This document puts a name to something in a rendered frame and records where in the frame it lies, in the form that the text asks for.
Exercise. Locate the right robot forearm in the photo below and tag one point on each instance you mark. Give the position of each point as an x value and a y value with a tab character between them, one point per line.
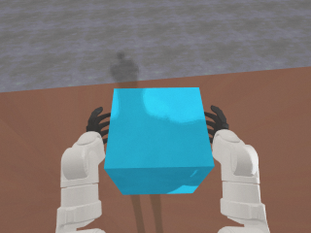
240	175

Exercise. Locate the robot left hand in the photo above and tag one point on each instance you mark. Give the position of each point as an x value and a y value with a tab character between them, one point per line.
93	124

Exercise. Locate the carton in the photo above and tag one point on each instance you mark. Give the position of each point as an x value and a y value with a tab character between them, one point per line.
158	141

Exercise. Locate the robot right hand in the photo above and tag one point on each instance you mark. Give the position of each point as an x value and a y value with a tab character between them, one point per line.
219	124

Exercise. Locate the left robot forearm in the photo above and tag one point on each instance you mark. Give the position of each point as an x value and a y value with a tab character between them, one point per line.
79	200

